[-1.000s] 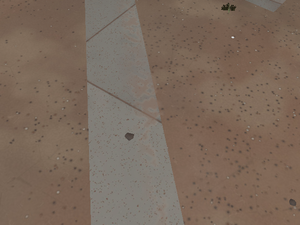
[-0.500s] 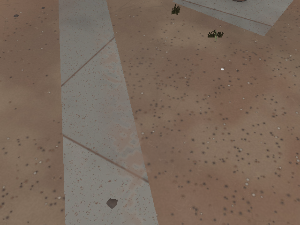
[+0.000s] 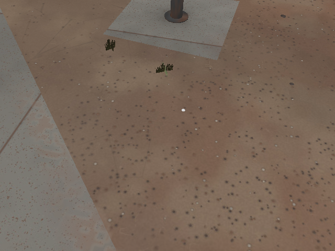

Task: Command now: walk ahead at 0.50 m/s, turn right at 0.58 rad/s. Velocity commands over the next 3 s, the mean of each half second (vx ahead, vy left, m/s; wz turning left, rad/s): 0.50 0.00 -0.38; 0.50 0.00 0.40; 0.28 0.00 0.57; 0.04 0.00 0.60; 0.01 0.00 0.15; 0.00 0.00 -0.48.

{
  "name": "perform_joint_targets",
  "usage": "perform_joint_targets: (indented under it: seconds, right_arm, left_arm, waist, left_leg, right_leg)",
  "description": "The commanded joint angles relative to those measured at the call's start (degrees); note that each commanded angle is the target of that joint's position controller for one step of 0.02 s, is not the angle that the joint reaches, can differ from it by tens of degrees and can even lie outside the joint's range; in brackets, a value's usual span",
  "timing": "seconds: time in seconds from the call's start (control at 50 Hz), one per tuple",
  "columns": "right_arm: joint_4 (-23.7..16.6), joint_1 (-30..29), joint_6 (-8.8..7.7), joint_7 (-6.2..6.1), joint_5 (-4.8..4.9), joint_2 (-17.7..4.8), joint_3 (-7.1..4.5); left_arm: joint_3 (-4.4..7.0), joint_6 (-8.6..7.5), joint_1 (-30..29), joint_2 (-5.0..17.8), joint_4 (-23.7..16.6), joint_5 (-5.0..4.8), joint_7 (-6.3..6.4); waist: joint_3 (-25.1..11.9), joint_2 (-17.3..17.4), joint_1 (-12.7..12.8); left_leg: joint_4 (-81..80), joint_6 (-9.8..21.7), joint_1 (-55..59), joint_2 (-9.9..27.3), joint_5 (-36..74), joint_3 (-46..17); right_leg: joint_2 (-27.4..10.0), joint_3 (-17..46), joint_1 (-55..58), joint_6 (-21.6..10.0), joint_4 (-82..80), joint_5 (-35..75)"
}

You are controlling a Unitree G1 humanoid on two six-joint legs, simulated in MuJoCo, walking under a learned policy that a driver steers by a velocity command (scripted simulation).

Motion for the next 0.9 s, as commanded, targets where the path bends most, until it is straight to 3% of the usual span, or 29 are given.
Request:
perform_joint_targets:
  seconds: [0.02,0.1,0.16,0.22,0.26,0.3,0.32,0.34,0.36,0.38,0.4,0.42,0.44,0.46,0.5,0.54,0.6,0.66,0.72,0.78,0.84,0.86,0.88,0.9]
  right_arm:
    - [-1.3,0.6,-1.15,-0.05,0.27,-6.9,-2.03]
    - [0.8,0.8,-0.89,-0.18,0.25,-9.2,-2.71]
    - [2.3,2.1,-0.33,-0.39,0.62,-10.6,-2.84]
    - [4.0,4.6,0.46,-0.41,1.37,-12.1,-3.18]
    - [4.9,5.7,1.17,-0.38,2.01,-12.9,-3.44]
    - [5.4,6.1,1.78,-0.57,2.5,-14.6,-3.79]
    - [5.9,6.1,2.09,-0.63,2.65,-14.6,-3.58]
    - [6.1,6.5,1.98,-0.75,2.34,-13.1,-2.74]
    - [4.1,8.2,1.36,-0.38,0.22,-7.7,-0.73]
    - [4.2,11.7,0.14,0.34,0.95,-5.8,0.5]
    - [3.8,5.9,-0.42,0.82,3.22,-12.2,-1.47]
    - [2.0,1.5,-0.63,1.0,4.37,-11.5,-1.32]
    - [2.2,0.5,-0.49,0.6,3.48,-10.0,-1.07]
    - [2.7,1.1,0.14,0.37,2.49,-10.0,-1.43]
    - [4.6,5.3,1.85,0.3,2.44,-7.9,-1.35]
    - [4.7,5.0,2.97,-0.05,2.43,-6.5,-1.3]
    - [3.4,1.1,3.0,-0.13,2.11,-5.5,-1.31]
    - [2.1,-3.2,2.48,0.89,1.82,-4.2,-0.8]
    - [-0.3,-8.6,2.39,1.92,1.71,-3.1,-0.15]
    - [-3.0,-11.9,2.41,3.08,1.7,-3.5,-0.15]
    - [-4.2,-8.9,2.85,3.71,1.74,-5.7,-1.29]
    - [-3.4,-3.7,3.08,3.58,1.81,-7.5,-2.34]
    - [-1.4,5.1,3.2,2.96,1.94,-10.3,-4.06]
    - [0.0,13.1,3.81,1.67,2.14,-15.5,-5.88]
  left_arm:
    - [0.73,-0.19,-1.7,2.1,-5.4,0.18,-0.31]
    - [0.23,-0.53,-6.0,1.3,-6.6,0.33,-1.0]
    - [-0.29,-1.24,-11.7,0.4,-8.0,0.3,-2.12]
    - [-0.42,-1.34,-16.4,0.3,-10.0,0.01,-3.15]
    - [-0.2,-1.31,-17.8,0.8,-11.3,0.1,-3.64]
    - [0.77,-1.14,-14.7,2.5,-11.3,0.62,-3.58]
    - [1.87,-1.06,-8.1,4.2,-9.7,0.82,-3.26]
    - [3.46,-0.82,1.0,7.0,-7.1,0.7,-2.38]
    - [4.69,-0.36,8.6,12.8,-5.8,1.13,-1.1]
    - [4.06,-0.92,7.7,13.5,-6.8,1.02,-1.17]
    - [2.78,-1.48,6.3,8.7,-6.6,1.4,-1.6]
    - [2.24,-1.98,4.0,7.4,-5.7,1.62,-1.61]
    - [1.76,-2.48,0.6,5.8,-4.8,1.49,-1.73]
    - [1.18,-3.07,-2.0,3.7,-4.8,1.66,-1.83]
    - [1.14,-4.31,-4.2,2.7,-4.1,2.11,-1.81]
    - [1.39,-5.39,-4.6,3.0,-2.7,2.34,-1.66]
    - [1.65,-5.65,-3.5,3.3,-0.6,2.78,-0.87]
    - [1.86,-5.48,-3.3,4.3,0.5,2.44,-0.3]
    - [2.4,-4.81,-0.3,5.6,2.6,1.83,0.11]
    - [2.95,-3.41,1.3,6.7,4.2,0.94,0.37]
    - [3.58,-2.01,-0.2,9.0,4.2,0.55,1.12]
    - [3.67,-1.51,-0.8,9.6,4.0,0.49,1.4]
    - [3.38,-1.27,-1.7,9.3,3.8,0.24,1.65]
    - [2.28,-1.85,-0.2,6.8,2.8,1.38,1.79]
  waist:
    - [0.6,8.7,-0.5]
    - [0.9,6.8,-1.3]
    - [2.2,6.0,-3.4]
    - [3.5,5.8,-4.7]
    - [3.6,6.1,-4.3]
    - [0.5,7.7,-1.2]
    - [-3.3,7.1,3.0]
    - [-7.9,5.7,7.7]
    - [-15.4,-4.9,8.5]
    - [-25.5,-11.3,5.8]
    - [-20.7,-2.9,8.5]
    - [-11.7,-2.6,7.3]
    - [-7.1,0.5,4.5]
    - [-4.7,-0.9,2.6]
    - [-3.5,-1.8,0.0]
    - [-1.3,-0.7,-0.8]
    - [1.0,-0.2,0.1]
    - [2.4,0.1,1.7]
    - [4.7,1.2,4.2]
    - [5.4,1.0,4.8]
    - [1.0,-1.8,1.6]
    - [-2.3,-2.3,-1.5]
    - [-7.0,-1.1,-6.5]
    - [-12.4,6.3,-9.2]
  left_leg:
    - [-14.1,9.5,6.9,16.0,7.0,-12.9]
    - [-15.0,9.4,9.4,15.9,14.3,-5.4]
    - [-14.8,8.1,10.4,15.2,15.7,-0.2]
    - [-13.9,7.1,14.5,16.6,16.9,2.1]
    - [-11.3,6.3,17.3,17.7,23.8,3.3]
    - [-3.8,5.5,18.7,17.9,42.5,4.9]
    - [4.4,4.7,16.9,17.0,48.6,6.2]
    - [15.5,3.2,8.8,15.1,44.5,7.6]
    - [36.4,0.4,-11.0,10.0,12.8,8.4]
    - [52.6,-1.2,-23.0,1.3,-23.0,-1.4]
    - [55.5,-0.7,-27.3,4.3,-20.5,-7.8]
    - [53.3,-0.2,-28.7,6.4,-16.3,-6.8]
    - [48.5,-0.4,-27.1,8.9,-11.9,-6.3]
    - [45.3,-0.8,-24.4,10.2,-8.8,-6.7]
    - [44.1,-1.9,-19.2,10.4,-4.4,-7.2]
    - [41.8,-3.0,-20.8,10.1,-1.2,-8.2]
    - [33.9,-3.7,-25.2,9.2,7.4,-9.6]
    - [23.0,-3.2,-23.9,8.4,15.9,-6.8]
    - [16.4,-1.9,-25.4,8.1,16.6,-4.4]
    - [12.9,0.2,-28.0,7.3,10.9,-2.2]
    - [12.4,3.5,-20.0,2.7,2.1,2.7]
    - [12.3,4.9,-12.9,0.3,0.0,4.1]
    - [8.7,7.1,0.3,-2.1,2.9,3.9]
    - [7.0,10.7,17.5,5.2,4.6,-9.2]
  right_leg:
    - [-4.6,2.0,-10.6,0.7,-2.3,3.6]
    - [-5.2,1.3,-12.0,1.1,-12.8,13.2]
    - [-4.3,-1.6,-9.6,0.2,-22.3,20.2]
    - [-3.6,-3.8,-9.1,-1.3,-28.0,19.4]
    - [-2.2,-5.3,-7.4,-3.1,-30.5,14.6]
    - [1.6,-8.0,0.5,-5.6,-32.2,8.6]
    - [3.7,-8.6,10.8,-7.5,-35.5,10.1]
    - [3.9,-6.8,26.3,-9.2,-37.7,14.2]
    - [-10.6,13.4,47.4,-14.3,-36.9,15.6]
    - [-23.0,40.4,54.7,-23.1,-45.9,10.1]
    - [-21.3,33.6,49.5,-20.1,-47.7,8.1]
    - [-18.7,22.9,40.8,-17.5,-48.6,10.9]
    - [-15.6,16.6,33.0,-15.3,-50.1,13.9]
    - [-13.6,12.0,27.8,-14.2,-52.0,17.1]
    - [-12.4,6.9,21.8,-13.9,-56.3,19.0]
    - [-12.3,2.2,19.8,-13.7,-58.8,22.2]
    - [-11.3,-3.7,21.7,-12.3,-59.9,24.5]
    - [-10.4,-8.6,23.0,-10.6,-60.9,24.2]
    - [-12.5,-10.7,27.7,-10.2,-60.7,25.0]
    - [-14.7,-12.0,34.7,-9.4,-57.2,30.2]
    - [-14.8,-14.3,37.6,-7.3,-47.1,54.7]
    - [-14.0,-15.1,36.7,-6.4,-39.2,61.8]
    - [-11.8,-16.5,31.4,-4.5,-27.1,60.2]
    - [-8.6,-16.5,17.3,-1.8,-9.3,39.7]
